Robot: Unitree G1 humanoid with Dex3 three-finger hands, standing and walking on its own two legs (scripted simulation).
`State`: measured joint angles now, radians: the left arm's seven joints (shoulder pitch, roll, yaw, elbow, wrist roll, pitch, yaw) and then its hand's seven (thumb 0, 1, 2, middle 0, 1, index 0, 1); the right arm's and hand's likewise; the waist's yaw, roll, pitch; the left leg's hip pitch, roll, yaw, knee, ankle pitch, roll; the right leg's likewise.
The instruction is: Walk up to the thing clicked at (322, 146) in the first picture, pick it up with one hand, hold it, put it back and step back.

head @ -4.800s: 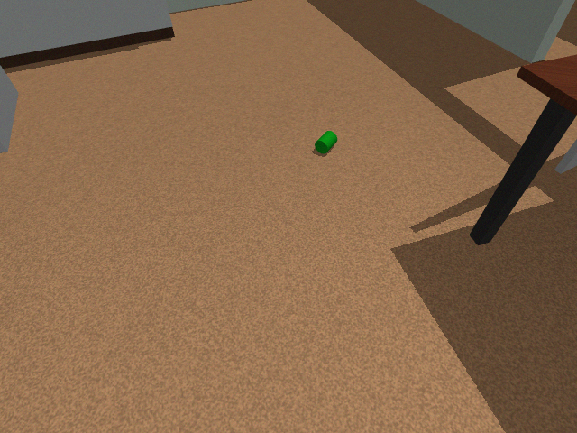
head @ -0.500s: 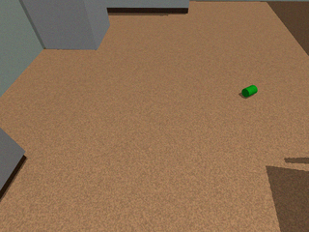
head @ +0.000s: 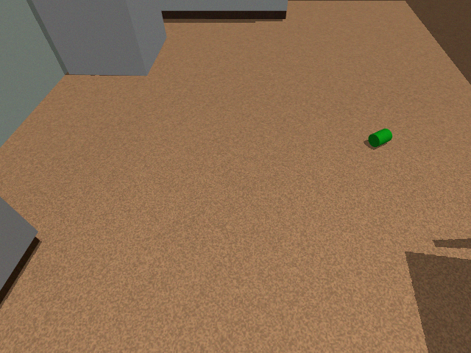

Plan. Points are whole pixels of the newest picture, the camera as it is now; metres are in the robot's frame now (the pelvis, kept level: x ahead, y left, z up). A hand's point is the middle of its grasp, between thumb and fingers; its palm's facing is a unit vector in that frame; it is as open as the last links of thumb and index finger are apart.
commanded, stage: stand
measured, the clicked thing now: (380, 137) +1.36 -0.85 -0.74
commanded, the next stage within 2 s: walk up in 0.68 s
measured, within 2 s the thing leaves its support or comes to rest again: neither
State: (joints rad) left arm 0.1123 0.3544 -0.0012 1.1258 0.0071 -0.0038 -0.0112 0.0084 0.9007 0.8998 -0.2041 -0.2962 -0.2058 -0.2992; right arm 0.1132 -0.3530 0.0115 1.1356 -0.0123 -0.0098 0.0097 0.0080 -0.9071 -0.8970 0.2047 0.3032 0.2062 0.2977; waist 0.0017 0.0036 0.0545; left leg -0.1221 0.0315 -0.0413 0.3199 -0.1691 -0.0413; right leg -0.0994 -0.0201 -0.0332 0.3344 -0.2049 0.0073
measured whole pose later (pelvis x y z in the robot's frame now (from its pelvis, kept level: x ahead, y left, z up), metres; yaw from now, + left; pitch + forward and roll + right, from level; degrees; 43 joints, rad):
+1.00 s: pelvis +0.07 +0.06 -0.02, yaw +2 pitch -3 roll -2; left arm 0.29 0.47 0.09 1.03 0.04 -0.01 -0.08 0.01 0.90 0.90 -0.21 -0.30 -0.21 -0.30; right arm 0.22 -0.45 -0.11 1.00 -0.04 -0.05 0.09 0.01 -0.91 -0.90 0.20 0.30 0.21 0.30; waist 0.05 -0.01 0.03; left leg -0.36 0.08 0.04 0.60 -0.21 0.00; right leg -0.04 -0.07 -0.04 0.50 -0.42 -0.01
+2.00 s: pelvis +0.57 +0.04 -0.03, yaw -1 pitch -2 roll -1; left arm 0.31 0.45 0.06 0.88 0.01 -0.06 -0.05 0.01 0.90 0.90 -0.21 -0.30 -0.21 -0.30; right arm 0.21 -0.39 -0.08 0.86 -0.04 -0.07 0.09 0.01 -0.91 -0.90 0.20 0.30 0.20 0.30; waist 0.04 -0.04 0.08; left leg -0.44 0.04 0.07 0.59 -0.12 0.03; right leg -0.03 -0.03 -0.08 0.60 -0.51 -0.02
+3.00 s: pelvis +0.96 +0.00 -0.03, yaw -1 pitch -3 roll +0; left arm 0.40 0.41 0.04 0.86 0.01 -0.05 -0.03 0.01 0.90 0.90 -0.21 -0.30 -0.21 -0.30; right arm 0.18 -0.40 -0.07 0.85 -0.04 -0.04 0.09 0.01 -0.91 -0.90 0.20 0.30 0.21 0.30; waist 0.06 -0.02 0.11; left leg -0.37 0.04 0.07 0.58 -0.16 0.02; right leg -0.13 -0.06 -0.05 0.68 -0.44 -0.02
